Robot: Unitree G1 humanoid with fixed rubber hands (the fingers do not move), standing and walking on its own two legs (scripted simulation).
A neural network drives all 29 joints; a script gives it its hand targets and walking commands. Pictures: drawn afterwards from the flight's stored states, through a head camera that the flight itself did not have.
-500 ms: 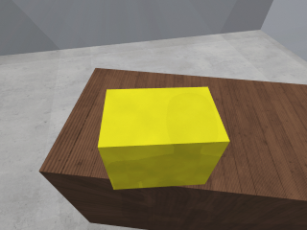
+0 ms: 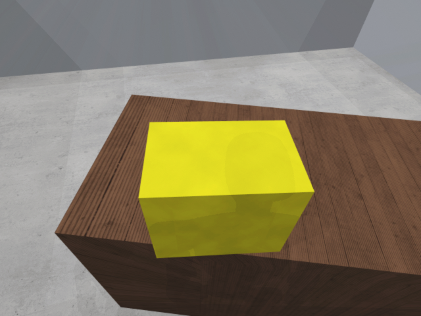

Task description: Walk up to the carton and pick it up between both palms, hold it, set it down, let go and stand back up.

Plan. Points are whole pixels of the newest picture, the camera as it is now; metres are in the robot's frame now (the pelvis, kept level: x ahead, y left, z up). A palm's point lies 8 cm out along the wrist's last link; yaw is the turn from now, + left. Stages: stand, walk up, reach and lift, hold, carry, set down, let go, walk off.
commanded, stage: stand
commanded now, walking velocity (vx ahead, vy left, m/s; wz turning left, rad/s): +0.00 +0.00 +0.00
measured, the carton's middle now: (218, 191) +0.37 -0.01 +0.03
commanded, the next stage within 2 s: walk up in 1.58 s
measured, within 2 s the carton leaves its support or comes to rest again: neither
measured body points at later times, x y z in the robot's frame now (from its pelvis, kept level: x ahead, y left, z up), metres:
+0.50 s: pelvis -0.01 +0.00 +0.00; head +0.00 +0.01 +0.45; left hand -0.05 +0.20 -0.17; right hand -0.04 -0.19 -0.16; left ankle -0.03 +0.11 -0.74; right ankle -0.04 -0.13 -0.74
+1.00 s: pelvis +0.00 +0.00 +0.00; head +0.01 +0.01 +0.45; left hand -0.05 +0.20 -0.16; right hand -0.05 -0.20 -0.16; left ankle -0.03 +0.11 -0.74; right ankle -0.04 -0.13 -0.74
